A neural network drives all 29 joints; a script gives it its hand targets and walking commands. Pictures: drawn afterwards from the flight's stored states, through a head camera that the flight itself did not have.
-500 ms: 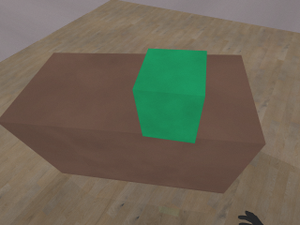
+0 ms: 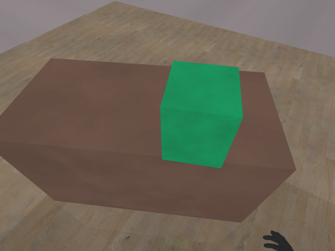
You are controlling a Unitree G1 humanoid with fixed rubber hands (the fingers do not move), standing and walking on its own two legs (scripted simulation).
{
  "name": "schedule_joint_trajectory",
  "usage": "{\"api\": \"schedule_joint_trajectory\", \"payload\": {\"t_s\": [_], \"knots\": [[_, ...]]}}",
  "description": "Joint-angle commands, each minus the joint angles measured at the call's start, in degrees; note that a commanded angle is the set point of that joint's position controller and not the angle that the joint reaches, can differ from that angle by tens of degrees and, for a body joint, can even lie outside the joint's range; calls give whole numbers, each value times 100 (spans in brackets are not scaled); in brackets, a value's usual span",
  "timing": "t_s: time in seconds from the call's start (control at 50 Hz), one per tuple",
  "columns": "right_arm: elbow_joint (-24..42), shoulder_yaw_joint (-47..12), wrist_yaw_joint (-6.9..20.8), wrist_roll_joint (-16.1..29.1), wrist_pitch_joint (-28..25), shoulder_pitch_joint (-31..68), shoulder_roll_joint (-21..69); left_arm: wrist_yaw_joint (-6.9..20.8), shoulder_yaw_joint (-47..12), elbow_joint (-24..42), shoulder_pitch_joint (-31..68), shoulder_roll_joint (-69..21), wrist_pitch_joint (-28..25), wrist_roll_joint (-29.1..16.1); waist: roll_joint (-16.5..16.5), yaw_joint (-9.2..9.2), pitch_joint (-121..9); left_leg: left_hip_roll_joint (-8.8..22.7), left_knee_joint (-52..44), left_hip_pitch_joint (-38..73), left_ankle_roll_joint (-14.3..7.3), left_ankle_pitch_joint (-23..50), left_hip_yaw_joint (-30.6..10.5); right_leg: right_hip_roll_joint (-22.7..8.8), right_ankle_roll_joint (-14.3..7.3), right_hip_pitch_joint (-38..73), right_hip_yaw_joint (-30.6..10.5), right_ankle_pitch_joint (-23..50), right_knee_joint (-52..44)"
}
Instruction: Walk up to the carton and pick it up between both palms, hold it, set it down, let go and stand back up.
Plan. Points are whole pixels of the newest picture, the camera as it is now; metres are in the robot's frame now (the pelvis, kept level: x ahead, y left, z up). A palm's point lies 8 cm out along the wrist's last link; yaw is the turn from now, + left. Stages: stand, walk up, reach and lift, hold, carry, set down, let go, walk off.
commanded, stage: walk up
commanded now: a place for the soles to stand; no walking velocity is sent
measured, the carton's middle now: (197, 116) +0.51 -0.05 +0.00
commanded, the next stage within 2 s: none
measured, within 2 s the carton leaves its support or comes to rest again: neither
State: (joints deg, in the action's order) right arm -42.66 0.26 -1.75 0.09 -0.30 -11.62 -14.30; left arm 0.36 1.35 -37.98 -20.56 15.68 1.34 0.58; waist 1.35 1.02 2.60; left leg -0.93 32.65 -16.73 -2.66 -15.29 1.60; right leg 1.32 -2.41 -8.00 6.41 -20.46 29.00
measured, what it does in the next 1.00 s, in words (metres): stands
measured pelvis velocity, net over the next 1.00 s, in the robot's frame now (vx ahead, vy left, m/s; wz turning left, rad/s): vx -0.02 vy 0.01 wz -0.01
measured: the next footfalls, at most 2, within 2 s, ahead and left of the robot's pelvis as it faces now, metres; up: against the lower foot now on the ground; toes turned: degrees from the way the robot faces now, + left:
left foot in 1.16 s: +0.13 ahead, +0.14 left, +0.00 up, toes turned +3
right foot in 1.60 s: +0.24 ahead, -0.13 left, +0.00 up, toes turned -4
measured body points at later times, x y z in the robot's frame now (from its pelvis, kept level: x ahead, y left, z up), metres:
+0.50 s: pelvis -0.03 +0.02 +0.00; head -0.01 +0.03 +0.45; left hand +0.01 +0.27 -0.13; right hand +0.05 -0.24 -0.11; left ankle +0.02 +0.09 -0.73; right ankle -0.05 -0.09 -0.73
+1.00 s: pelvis -0.02 +0.01 +0.00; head -0.01 +0.02 +0.45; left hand +0.01 +0.26 -0.13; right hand +0.07 -0.25 -0.11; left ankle +0.02 +0.09 -0.72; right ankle -0.05 -0.08 -0.73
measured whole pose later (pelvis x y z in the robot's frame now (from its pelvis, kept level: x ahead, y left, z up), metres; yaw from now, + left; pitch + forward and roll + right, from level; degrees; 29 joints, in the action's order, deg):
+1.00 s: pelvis -0.02 +0.01 +0.00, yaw +0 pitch -1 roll -1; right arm -44.1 1.2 -0.2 -1.7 0.1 -18.2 -13.2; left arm 0.5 1.6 -43.1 -24.4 14.2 -0.6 2.0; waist 0.9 1.6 0.9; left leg -1.4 37.0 -18.8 -2.8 -23.0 2.0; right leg 0.9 -3.7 -8.4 5.8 -20.7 28.2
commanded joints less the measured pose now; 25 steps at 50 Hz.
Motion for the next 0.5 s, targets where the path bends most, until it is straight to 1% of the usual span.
{"api": "schedule_joint_trajectory", "payload": {"t_s": [0.0, 0.02, 0.04, 0.06, 0.08, 0.1, 0.12, 0.14, 0.16, 0.18, 0.2, 0.22, 0.24, 0.26, 0.28, 0.3, 0.32, 0.34, 0.36, 0.38, 0.4, 0.42, 0.44, 0.46, 0.48], "knots": [[431, 231, -15, 93, -133, 3, -894, -18, 146, 316, -267, 614, -159, 8, -65, -112, -279, 929, -585, 412, -374, 1876, -1199, -673, -28, -282, -881, 1400, -553], [435, 227, 11, 47, -145, -35, -875, -31, 133, 324, -93, 596, -178, 12, -209, -87, -143, 883, -680, 350, -387, 1858, -1207, -692, -134, -193, -944, 1475, -480], [436, 209, 23, -7, -146, -110, -896, -13, 136, 281, -200, 594, -176, 5, -338, -38, -526, 902, -754, 442, -383, 1721, -1294, -676, -126, -13, -854, 1139, -388], [398, 225, 37, 39, -105, -100, -908, -21, 180, 231, -230, 801, -181, 30, -245, -112, -240, 834, -633, 528, -348, 1501, -1095, -764, -40, -426, -856, 997, -449], [407, 229, 32, 69, -119, -345, -958, -5, 149, 275, -182, 671, -172, -2, -681, -169, -461, 887, -847, 635, -299, 1218, -1211, -610, -114, -444, -914, 655, -423], [529, 272, 36, -50, -97, -108, -1018, 5, 172, 242, -188, 659, -143, -18, -657, -25, 77, 965, -1070, 7, -363, 1300, -1317, -648, -116, -271, -840, 800, -330], [446, 261, 10, 0, -124, -56, -993, 15, 67, 184, -369, 496, -174, -13, -367, 78, -186, 955, -951, 133, -360, 1110, -1323, -577, -97, -201, -777, 656, -556], [434, 269, 17, 24, -130, -404, -1031, -9, 89, 134, -434, 561, -162, -35, -30, -145, -234, 968, -954, 169, -289, 968, -1480, -590, -122, -155, -766, 853, -445], [370, 268, 15, 11, -125, -437, -1112, -4, 114, 117, -369, 555, -164, -60, 11, -142, -200, 970, -1101, 277, -214, 1013, -1294, -589, -47, -210, -801, 733, -470], [375, 212, 15, -30, -121, -396, -915, 17, 119, 57, -207, 528, -111, -12, -64, -113, 94, 1028, -1254, 77, -249, 656, -1529, -592, -38, -469, -830, 416, -409], [320, 277, -11, -30, -103, -326, -944, 34, 139, 86, -213, 467, -97, -67, -90, -49, 115, 1089, -1437, -136, -236, 90, -1636, -555, -72, -346, -872, 87, -467], [437, 245, 26, -57, -92, -71, -941, 9, 117, 116, -364, 471, -120, -19, -364, -3, 235, 939, -1308, -173, -277, -35, -1402, -647, -77, -439, -865, 296, -626], [405, 288, 14, -43, -103, -40, -916, 21, 167, 65, -436, 694, -137, -12, -161, -3, -4, 917, -1323, -21, -213, -218, -1360, -659, -86, -292, -932, 226, -703], [396, 261, 33, 31, -117, -290, -1054, 0, 114, 76, -297, 685, -193, -5, -352, -52, -37, 848, -1303, -17, -123, -37, -1406, -694, -127, -309, -967, 398, -638], [427, 261, 45, -47, -135, -267, -980, -3, 119, 6, -435, 632, -203, -8, -307, 25, -157, 873, -1312, -120, -267, 129, -1201, -767, -134, -107, -1005, 542, -561], [365, 207, 83, 59, -170, -468, -843, -1, 121, -66, -497, 643, -242, -9, -312, -114, -52, 747, -1290, -55, -230, 196, -1246, -757, -169, -214, -968, 629, -552], [359, 210, 32, 41, -180, -501, -796, -2, 112, -71, -356, 575, -227, -19, -391, -99, 131, 813, -1351, -17, -149, 223, -1427, -695, -149, -394, -985, 449, -562], [305, 253, 46, 10, -136, -478, -792, 6, 152, -88, -379, 583, -195, -3, -153, -100, 170, 905, -1401, -49, -195, -16, -1419, -640, -144, -509, -917, 292, -537], [289, 270, 37, -55, -119, -478, -934, -9, 87, -35, -515, 464, -201, 2, -428, 21, -94, 906, -1376, -10, -275, -323, -1330, -651, -84, -310, -843, 269, -665], [322, 223, 60, -2, -119, -315, -733, -45, 144, -118, -494, 685, -233, 10, -418, 6, -158, 859, -1467, -77, -292, -489, -1427, -694, -101, -241, -897, 315, -537], [314, 276, 70, -33, -103, -357, -792, -34, 147, -120, -426, 650, -206, 20, -245, -78, -66, 896, -1484, -52, -194, -554, -1332, -662, -121, -375, -886, 144, -615], [349, 210, 41, -51, -108, -267, -661, -56, 163, -39, -396, 675, -205, 55, -112, 8, 51, 834, -1319, -158, -266, -143, -1189, -711, -71, -316, -915, 298, -765], [264, 277, 32, -14, -105, -530, -833, -15, 177, -135, -483, 629, -185, 53, -82, -90, -162, 849, -1146, 14, -224, -102, -1194, -680, -129, -361, -998, 424, -783], [223, 306, -19, -102, -116, -641, -908, -38, 162, -153, -654, 606, -131, 0, -329, -119, -229, 826, -1300, 69, -155, -528, -1296, -638, -195, -288, -894, 158, -678], [303, 287, 3, -104, -80, -520, -911, -53, 129, -188, -682, 524, -133, 16, -549, -73, -24, 747, -1347, -137, -173, -745, -1338, -685, -169, -466, -931, 45, -633]]}}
